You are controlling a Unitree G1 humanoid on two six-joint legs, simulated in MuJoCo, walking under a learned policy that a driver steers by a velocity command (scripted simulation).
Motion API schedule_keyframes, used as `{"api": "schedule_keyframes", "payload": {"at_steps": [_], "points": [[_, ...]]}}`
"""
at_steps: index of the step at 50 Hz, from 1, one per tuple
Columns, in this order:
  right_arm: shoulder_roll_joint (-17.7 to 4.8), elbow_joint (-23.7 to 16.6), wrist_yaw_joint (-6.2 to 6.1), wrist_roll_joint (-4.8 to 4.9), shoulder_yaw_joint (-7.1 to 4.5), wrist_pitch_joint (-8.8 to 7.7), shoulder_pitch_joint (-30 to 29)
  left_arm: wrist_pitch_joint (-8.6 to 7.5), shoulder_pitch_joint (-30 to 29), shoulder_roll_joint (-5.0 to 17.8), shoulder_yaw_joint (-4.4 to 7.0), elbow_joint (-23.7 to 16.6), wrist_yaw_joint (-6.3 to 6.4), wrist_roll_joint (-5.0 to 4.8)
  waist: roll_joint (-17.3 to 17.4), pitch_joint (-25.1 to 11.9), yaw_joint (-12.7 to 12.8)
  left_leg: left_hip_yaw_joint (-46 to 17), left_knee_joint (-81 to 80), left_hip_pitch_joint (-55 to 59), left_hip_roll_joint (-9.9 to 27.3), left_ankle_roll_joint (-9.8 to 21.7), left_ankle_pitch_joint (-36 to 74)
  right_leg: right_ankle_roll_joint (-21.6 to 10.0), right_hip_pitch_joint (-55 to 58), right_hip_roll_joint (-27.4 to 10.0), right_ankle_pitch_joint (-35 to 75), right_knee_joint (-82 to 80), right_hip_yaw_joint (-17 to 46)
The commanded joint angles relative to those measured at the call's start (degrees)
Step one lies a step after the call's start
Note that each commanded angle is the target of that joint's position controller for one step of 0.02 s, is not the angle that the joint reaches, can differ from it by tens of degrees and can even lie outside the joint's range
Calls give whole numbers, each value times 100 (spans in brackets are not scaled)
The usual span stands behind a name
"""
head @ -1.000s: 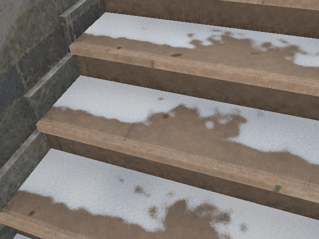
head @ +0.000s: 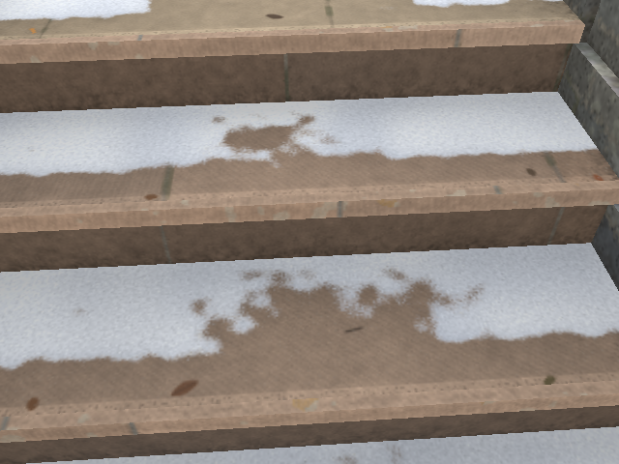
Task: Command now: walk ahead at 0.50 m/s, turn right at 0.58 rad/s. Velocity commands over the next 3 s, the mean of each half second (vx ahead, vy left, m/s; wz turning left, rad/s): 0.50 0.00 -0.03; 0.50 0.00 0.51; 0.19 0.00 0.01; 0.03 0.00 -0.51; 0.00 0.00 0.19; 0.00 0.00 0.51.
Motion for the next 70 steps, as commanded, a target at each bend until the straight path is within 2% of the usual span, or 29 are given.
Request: {"api": "schedule_keyframes", "payload": {"at_steps": [1,4,7,9,12,13,14,15,18,21,33,35,38,40,42,43,45,47,49,58,60,61,62,63,64,66,67,69,70], "points": [[21,-298,-70,-51,163,-16,-464,-262,130,290,-49,-99,117,183,-521,618,-45,519,1254,-944,-66,-73,-921,-856,-44,-1060,282,-1653,1967],[-123,-826,-267,-49,237,-49,-1479,-305,504,350,-90,40,20,305,-133,647,180,514,-450,-1571,210,-195,-944,-816,1041,-1383,309,-1645,2313],[156,-1191,-172,-65,360,213,-2402,-275,-203,675,-33,-492,-101,-202,-521,1116,224,1360,-2908,1229,288,-687,-2199,-1082,-1229,-1773,294,-3200,2060],[307,-798,120,-142,346,231,-1311,-322,-259,1014,54,-463,-191,-288,-1132,1094,-228,1795,-2863,2832,-101,-717,-1648,-1166,-947,-2181,3576,-3254,1634],[-763,-508,144,24,-98,27,-170,-437,-141,1484,401,-498,-180,-186,-1023,-91,-448,1284,-5610,3863,-630,-157,-1639,-789,1872,-1850,9363,-876,608],[-880,34,146,-8,-140,24,1176,-382,525,797,331,-460,-321,171,460,-1627,-419,-1291,-6490,6542,32,906,-1119,-489,-79,-1160,7543,654,754],[-1195,499,31,-228,-272,147,2619,-189,-245,490,331,-607,-386,151,1635,-1340,-1232,-4371,-8803,7781,801,1487,-3355,-177,-2329,-23,1882,2733,1101],[-1063,740,-85,-329,-224,51,3264,-106,-1191,571,446,-726,-399,-45,1633,-77,-1528,-5365,-9503,6702,879,997,-5837,-331,-3437,30,2130,5179,1687],[-161,995,-163,-160,-139,-131,1353,-135,-1952,607,340,-1076,-32,-179,-417,563,-360,-3650,-9059,4680,776,789,-3499,-673,-3773,-507,2781,6994,1129],[408,1385,-117,-162,34,-258,946,70,-2037,338,106,-1476,118,-104,-356,407,279,-1600,-9079,4400,380,98,-987,-819,-4261,-850,2635,6868,820],[289,2346,94,-531,250,-389,3932,59,-5090,252,-256,-2677,207,-62,481,1094,-928,-1852,-9843,5819,507,821,-857,-238,-6397,-1621,1726,6179,-958],[210,2110,260,-236,249,-389,3529,312,-5900,-1,-337,-3019,184,41,630,1323,-909,-1757,-10915,4843,907,1046,-72,-26,-5019,-1662,711,4953,-1406],[-190,1593,273,84,210,-571,2776,460,-5073,-71,-227,-3031,60,-90,994,871,-232,-926,-10587,4468,1014,800,3829,111,-1878,-1038,240,4203,-1870],[-1125,1599,323,177,-195,-614,2856,362,-4445,740,94,-3004,89,-338,1327,258,116,-655,-9585,5854,890,439,8019,-91,-799,-512,-306,2517,-1663],[-66,1360,399,-256,-126,-610,3009,173,-1614,1082,272,-2341,170,-151,-968,-2327,633,-700,-6165,3239,-197,-87,3995,-1600,3631,-2456,879,514,2349],[90,1551,454,-45,-240,-456,2341,237,-424,1378,343,-1940,265,101,-1761,-1667,1153,-983,-3096,2083,-881,-164,-78,-1937,2874,-3397,-1775,-1336,4868],[3,1602,332,136,-391,-454,1759,-42,-1342,1215,408,-1580,384,-161,-961,526,583,-609,-1154,1110,-250,-42,533,-1308,551,-3086,-2963,-1397,3563],[134,1349,141,28,-396,-465,1152,-14,-1897,-237,107,-1213,314,-286,261,455,41,-344,-980,1148,-137,306,211,-1066,119,-3106,-1094,-1150,1872],[499,1190,167,80,-311,-277,989,-48,-2453,-812,-18,-1164,348,-321,-54,624,-430,-424,-1053,1122,10,588,13,-705,-302,-2803,-131,-1562,933],[-51,415,294,14,-93,-120,-360,-354,-1761,528,247,-744,222,130,158,237,-342,535,-2363,753,359,-145,-539,-548,1568,-2198,4468,-2351,-1688],[-26,348,239,-111,-79,-45,-416,-421,-1939,493,208,-883,114,30,-89,187,-522,805,-4198,2223,544,-232,56,-383,1127,-1948,4562,-2361,-1974],[226,436,-159,241,-75,-24,-66,-562,-642,111,176,-507,527,-542,-219,926,-222,1301,-4556,2348,80,-460,-310,-332,1378,-2176,3705,-2782,-1527],[157,389,-288,227,-54,-21,-193,-612,-733,316,188,-473,686,-540,-421,1227,-263,1170,-5409,2611,217,-582,-343,-391,1487,-2159,3709,-2824,-1420],[-174,35,-55,-199,-158,147,-998,-508,-2208,809,272,-1010,126,-126,-1058,436,-604,829,-5668,3308,242,-595,58,-512,1294,-2190,4791,-2366,-1630],[-589,-32,-20,-188,-345,99,-995,-532,-2602,1059,436,-1430,45,-108,-526,16,-608,1178,-6135,3746,-130,-681,95,-422,1635,-1910,5464,-1868,-1821],[-743,159,-294,31,-494,-16,-681,-356,-2349,1026,582,-1471,40,-474,-528,160,-611,1524,-9789,4418,-531,-771,681,-392,2525,-1937,5895,-875,-1364],[-906,501,-530,128,-596,-106,163,-213,-1625,826,604,-1205,-15,-336,-656,-84,-469,1333,-9950,5783,-460,-582,1336,-228,2167,-2031,5351,-370,-1167],[-1635,484,-825,-79,-834,-178,1778,-191,-453,-435,201,-1499,-90,-149,1739,-2119,-548,-1532,-8655,9883,2547,2329,7602,717,-1320,-953,-2115,3605,-1279],[-1499,692,-733,-334,-919,-227,2234,-203,-1475,36,343,-1723,-70,-304,1292,-1028,-1090,-1501,-8956,8980,2505,1805,6121,698,-2630,-950,-2107,6194,-645]]}}
Next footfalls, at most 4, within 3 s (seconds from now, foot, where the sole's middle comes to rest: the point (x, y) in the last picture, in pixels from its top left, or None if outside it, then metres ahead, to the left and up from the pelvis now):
0.22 left None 0.30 0.13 -0.58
0.80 right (372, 345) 0.65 -0.05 -0.41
1.34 left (213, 313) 0.72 0.25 -0.41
1.88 right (412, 177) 0.93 -0.13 -0.24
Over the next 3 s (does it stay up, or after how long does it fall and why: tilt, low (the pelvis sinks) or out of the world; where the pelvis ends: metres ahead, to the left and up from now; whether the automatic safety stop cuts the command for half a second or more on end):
stays up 0.92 -0.03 0.54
